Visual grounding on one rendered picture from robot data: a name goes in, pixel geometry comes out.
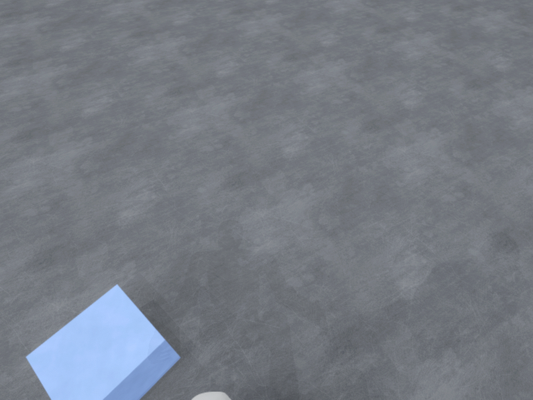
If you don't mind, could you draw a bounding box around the carton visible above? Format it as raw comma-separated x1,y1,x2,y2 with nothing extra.
26,285,180,400

